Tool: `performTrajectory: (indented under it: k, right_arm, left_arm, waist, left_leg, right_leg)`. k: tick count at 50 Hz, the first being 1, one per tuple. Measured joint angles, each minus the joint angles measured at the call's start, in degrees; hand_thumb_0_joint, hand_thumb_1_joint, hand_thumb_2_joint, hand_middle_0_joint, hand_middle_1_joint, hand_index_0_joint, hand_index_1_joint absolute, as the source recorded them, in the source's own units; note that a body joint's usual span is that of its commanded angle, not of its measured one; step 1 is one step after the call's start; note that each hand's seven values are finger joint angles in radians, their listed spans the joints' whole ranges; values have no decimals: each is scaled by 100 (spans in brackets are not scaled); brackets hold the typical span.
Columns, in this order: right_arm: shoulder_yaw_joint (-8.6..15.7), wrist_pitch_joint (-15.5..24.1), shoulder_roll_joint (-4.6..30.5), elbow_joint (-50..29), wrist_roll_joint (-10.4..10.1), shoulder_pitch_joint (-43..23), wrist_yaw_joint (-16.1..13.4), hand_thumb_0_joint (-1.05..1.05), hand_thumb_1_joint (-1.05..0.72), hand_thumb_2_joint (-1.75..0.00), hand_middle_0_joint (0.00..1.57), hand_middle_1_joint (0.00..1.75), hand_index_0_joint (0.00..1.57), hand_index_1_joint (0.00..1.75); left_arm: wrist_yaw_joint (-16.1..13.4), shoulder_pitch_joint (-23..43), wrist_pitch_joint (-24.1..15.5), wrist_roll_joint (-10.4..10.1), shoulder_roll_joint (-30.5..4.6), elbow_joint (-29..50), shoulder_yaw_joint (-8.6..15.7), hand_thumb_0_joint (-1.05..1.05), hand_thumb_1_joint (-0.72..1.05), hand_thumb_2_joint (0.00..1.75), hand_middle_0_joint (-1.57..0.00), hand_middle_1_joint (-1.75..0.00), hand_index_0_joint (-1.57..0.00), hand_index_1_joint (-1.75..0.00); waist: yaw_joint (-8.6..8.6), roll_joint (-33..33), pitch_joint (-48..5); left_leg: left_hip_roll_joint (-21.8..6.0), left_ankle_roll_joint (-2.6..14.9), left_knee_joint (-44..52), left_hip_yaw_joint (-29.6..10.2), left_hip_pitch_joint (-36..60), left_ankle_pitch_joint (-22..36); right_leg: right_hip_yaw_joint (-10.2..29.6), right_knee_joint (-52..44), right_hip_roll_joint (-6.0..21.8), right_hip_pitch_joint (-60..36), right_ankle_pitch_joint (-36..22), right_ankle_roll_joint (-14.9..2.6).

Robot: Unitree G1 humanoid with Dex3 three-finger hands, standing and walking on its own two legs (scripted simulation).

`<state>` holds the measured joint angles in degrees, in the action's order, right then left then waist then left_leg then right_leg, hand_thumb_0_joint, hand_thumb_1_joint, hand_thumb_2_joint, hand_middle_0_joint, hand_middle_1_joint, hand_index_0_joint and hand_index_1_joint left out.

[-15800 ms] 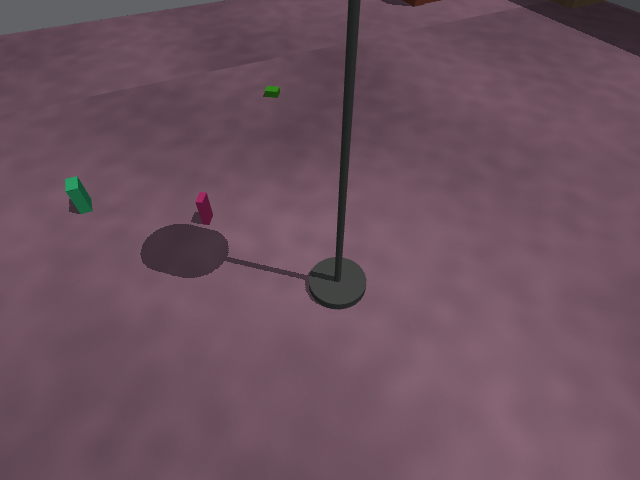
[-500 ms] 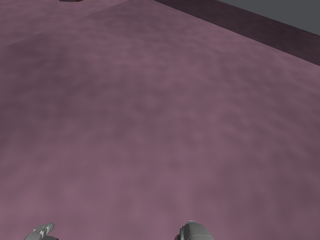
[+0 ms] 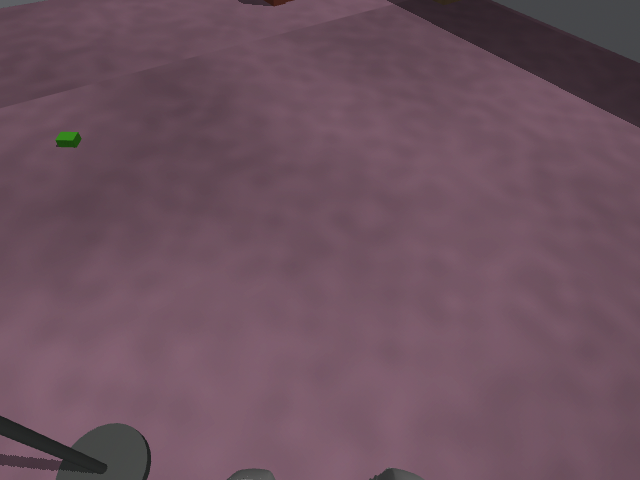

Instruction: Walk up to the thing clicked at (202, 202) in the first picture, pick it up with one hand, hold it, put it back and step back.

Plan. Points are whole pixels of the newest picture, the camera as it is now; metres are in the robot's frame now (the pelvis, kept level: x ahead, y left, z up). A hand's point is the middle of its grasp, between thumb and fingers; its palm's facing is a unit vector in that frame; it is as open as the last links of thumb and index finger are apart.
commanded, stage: walk up
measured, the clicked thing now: out of the picture +0.42 +1.20 -0.68
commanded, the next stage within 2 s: stand in 0.64 s
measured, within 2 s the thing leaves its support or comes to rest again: neither
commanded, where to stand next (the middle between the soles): +0.08 -0.01 m, yaw +3 degrees
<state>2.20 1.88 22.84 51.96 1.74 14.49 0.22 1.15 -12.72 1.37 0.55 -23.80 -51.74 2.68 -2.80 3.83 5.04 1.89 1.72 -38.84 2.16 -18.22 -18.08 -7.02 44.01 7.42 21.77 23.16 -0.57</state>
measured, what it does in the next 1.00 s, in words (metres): stands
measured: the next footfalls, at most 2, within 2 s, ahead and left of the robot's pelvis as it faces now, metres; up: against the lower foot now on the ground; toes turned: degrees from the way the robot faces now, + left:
none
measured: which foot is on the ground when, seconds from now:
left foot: down 0.00-1.00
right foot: down 0.00-1.00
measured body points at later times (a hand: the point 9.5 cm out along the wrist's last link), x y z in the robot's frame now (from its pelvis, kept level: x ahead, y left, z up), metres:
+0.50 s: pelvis +0.01 -0.01 +0.02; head +0.02 -0.01 +0.47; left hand +0.06 +0.30 -0.10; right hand +0.13 -0.30 -0.10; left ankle +0.03 +0.11 -0.72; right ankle +0.03 -0.15 -0.72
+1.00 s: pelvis +0.01 -0.02 +0.03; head +0.02 -0.02 +0.48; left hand +0.07 +0.28 -0.11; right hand +0.13 -0.31 -0.10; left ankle +0.03 +0.11 -0.72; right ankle +0.03 -0.15 -0.72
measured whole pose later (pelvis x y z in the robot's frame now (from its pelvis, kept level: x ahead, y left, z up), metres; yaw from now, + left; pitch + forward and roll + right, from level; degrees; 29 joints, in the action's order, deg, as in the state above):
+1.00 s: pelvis +0.01 -0.02 +0.03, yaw +4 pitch -3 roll +0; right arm -0.1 0.6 20.0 65.3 0.4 3.6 0.8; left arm 0.3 -4.2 -0.9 0.5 -20.2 -66.7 -0.2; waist -0.9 0.2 3.7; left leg 0.0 -0.8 -20.1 -3.0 -8.5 -8.9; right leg -5.2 19.1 2.3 6.2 10.0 0.8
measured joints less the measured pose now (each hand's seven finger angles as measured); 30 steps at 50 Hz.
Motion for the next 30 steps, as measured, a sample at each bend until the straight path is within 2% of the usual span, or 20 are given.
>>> performTrajectory:
  k: [2,4,7,8,10,16,22,30]
  right_arm:
    - [-31,1,-13,22,-4,-16,-1,0,-90,-89,20,30,20,30]
    - [-70,-2,-47,58,-15,-65,-28,0,-90,-89,21,30,20,30]
    - [-117,0,-60,107,-73,-207,-19,0,-90,-89,21,30,20,30]
    - [-122,-23,-51,133,-97,-289,-10,0,-90,-89,21,30,20,30]
    - [-125,-76,-60,191,-148,-430,-8,0,-90,-89,21,30,20,30]
    - [-197,-86,-202,453,-128,-568,75,0,-90,-89,20,30,20,30]
    - [-274,-62,-284,732,-132,-676,124,0,-90,-89,21,30,20,30]
    - [-238,-83,-246,1040,-136,-770,91,0,-90,-89,21,30,20,30]
  left_arm:
    - [1,16,42,-18,46,-123,-34,0,90,90,-20,-30,-21,-30]
    - [9,46,21,-41,58,-191,-41,0,90,90,-20,-30,-21,-30]
    - [-22,78,-83,-54,87,-283,-53,0,90,90,-20,-30,-21,-30]
    - [-44,105,-119,-42,121,-343,-59,0,90,90,-20,-30,-21,-30]
    - [-77,141,-175,6,198,-456,-107,0,91,90,-20,-30,-21,-30]
    - [-45,244,-195,18,239,-708,-239,0,90,90,-20,-30,-21,-30]
    - [-49,440,-299,4,230,-892,-247,0,90,90,-20,-30,-21,-30]
    - [-74,731,-295,-15,245,-1078,-234,0,90,90,-20,-30,-21,-30]
  waist:
    - [103,-75,-64]
    - [138,-81,-81]
    - [122,-126,-75]
    - [110,-205,-38]
    - [122,-383,3]
    - [122,-420,-200]
    - [118,-430,-240]
    - [163,-393,-237]
  left_leg:
    - [-35,47,-9,-140,-24,-18]
    - [-36,34,73,-219,-17,40]
    - [-59,-16,55,-268,-80,55]
    - [-110,-38,-2,-297,-90,29]
    - [-203,-79,-16,-400,-52,28]
    - [-79,-93,496,-474,202,274]
    - [-69,-133,890,-560,417,457]
    - [-64,-159,1254,-647,637,618]
  right_leg:
    - [208,250,-224,14,513,-26]
    - [372,216,-313,-57,555,-53]
    - [462,-494,-353,-376,-66,-57]
    - [437,-720,-401,-474,-511,46]
    - [337,-914,-495,-625,-682,184]
    - [248,-1190,-375,-821,-709,192]
    - [153,-1581,-373,-1068,-863,209]
    - [56,-1963,-380,-1329,-1002,201]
